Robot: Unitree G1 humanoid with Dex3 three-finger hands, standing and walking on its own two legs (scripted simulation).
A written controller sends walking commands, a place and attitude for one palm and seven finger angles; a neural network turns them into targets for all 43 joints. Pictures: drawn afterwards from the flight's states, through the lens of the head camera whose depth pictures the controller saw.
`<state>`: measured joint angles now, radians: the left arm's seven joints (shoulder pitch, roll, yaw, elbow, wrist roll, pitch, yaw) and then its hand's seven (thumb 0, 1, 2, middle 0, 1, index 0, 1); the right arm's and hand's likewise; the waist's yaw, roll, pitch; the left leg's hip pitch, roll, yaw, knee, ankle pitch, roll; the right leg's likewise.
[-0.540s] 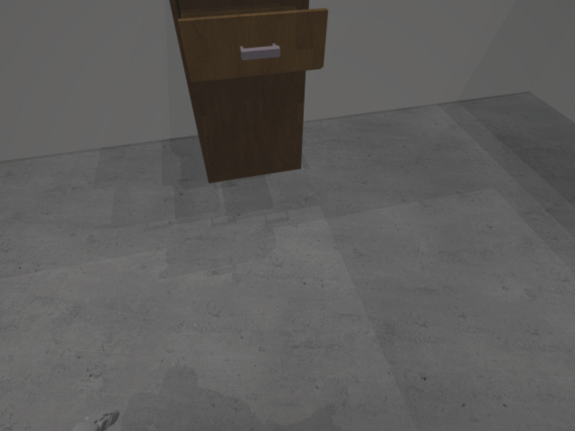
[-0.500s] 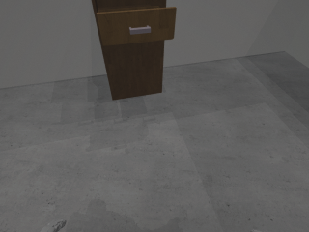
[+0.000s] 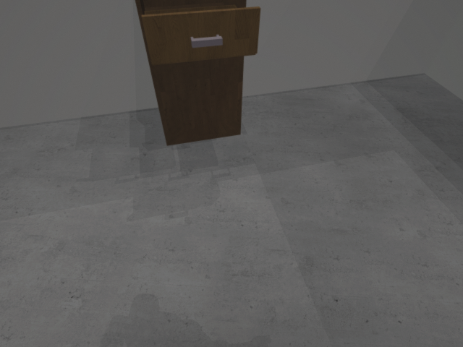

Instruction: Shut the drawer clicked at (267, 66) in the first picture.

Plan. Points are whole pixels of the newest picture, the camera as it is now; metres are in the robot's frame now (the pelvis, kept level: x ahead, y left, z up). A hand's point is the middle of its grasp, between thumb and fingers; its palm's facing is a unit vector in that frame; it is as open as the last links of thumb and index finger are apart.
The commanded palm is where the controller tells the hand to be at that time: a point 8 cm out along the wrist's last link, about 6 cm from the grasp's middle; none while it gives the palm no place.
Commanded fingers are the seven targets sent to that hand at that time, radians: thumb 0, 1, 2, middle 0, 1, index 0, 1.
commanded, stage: stand and wait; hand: left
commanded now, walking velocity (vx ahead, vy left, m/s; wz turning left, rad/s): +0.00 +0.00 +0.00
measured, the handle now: (206, 39) +1.17 +0.17 +0.01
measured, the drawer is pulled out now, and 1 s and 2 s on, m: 0.28 0.28 0.28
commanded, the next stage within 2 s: look at it before walking up in 0.28 s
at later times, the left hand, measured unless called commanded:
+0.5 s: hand out of the picture +0.08 +0.24 -0.15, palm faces -0.04 -0.94 -0.33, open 7.4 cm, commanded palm none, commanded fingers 0.00 0.90 0.90 -0.20 -0.30 -0.20 -0.30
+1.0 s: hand out of the picture +0.08 +0.25 -0.15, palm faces -0.04 -0.94 -0.33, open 7.4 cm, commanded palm none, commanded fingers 0.00 0.90 0.90 -0.20 -0.30 -0.20 -0.30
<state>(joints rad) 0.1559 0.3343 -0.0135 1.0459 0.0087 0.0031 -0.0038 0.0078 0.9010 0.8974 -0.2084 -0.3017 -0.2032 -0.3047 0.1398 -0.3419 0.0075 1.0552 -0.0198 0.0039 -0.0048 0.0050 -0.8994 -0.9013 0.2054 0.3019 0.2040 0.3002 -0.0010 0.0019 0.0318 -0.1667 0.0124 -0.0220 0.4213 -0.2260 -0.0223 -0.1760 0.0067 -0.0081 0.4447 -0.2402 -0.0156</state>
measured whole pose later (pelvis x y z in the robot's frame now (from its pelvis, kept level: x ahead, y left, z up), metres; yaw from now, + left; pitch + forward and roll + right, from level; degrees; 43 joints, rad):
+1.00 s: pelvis +0.00 +0.00 +0.00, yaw +0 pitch -2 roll +0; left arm 0.14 0.34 -0.01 1.09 0.01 -0.01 0.00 0.01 0.90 0.90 -0.21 -0.30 -0.20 -0.30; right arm 0.12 -0.34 0.01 1.10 -0.01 -0.01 0.00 0.00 -0.90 -0.90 0.21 0.30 0.20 0.30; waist 0.00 0.00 0.03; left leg -0.13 0.01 -0.01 0.36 -0.20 -0.02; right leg -0.14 0.01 0.00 0.38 -0.21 -0.01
